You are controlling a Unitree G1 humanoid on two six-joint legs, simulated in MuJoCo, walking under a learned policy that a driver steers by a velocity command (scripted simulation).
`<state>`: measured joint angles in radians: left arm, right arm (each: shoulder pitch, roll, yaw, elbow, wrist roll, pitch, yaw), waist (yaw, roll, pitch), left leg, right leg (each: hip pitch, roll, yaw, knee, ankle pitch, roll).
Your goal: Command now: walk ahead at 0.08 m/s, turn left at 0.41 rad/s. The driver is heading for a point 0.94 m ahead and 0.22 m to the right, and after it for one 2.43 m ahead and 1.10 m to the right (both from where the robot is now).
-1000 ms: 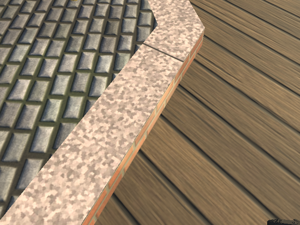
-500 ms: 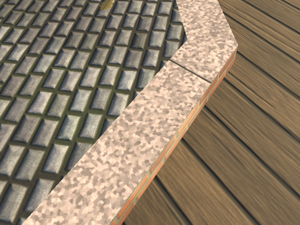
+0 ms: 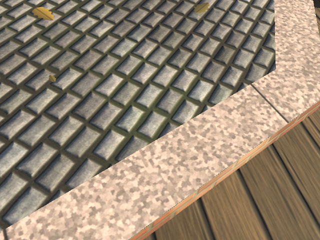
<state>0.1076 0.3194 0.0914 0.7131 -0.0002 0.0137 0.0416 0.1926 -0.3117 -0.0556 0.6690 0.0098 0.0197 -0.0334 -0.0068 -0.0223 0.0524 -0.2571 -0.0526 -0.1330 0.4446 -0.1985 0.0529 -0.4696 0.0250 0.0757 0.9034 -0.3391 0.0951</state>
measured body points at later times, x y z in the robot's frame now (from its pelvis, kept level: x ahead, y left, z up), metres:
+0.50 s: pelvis +0.12 -0.02 +0.00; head +0.15 -0.04 +0.45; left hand +0.12 +0.26 -0.12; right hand +0.28 -0.29 -0.10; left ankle +0.22 +0.10 -0.73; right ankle +0.01 -0.12 -0.75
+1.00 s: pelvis +0.35 -0.10 -0.02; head +0.40 -0.12 +0.43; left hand +0.66 +0.00 -0.11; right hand +0.21 -0.33 -0.15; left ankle +0.25 +0.09 -0.74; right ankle +0.43 -0.24 -0.72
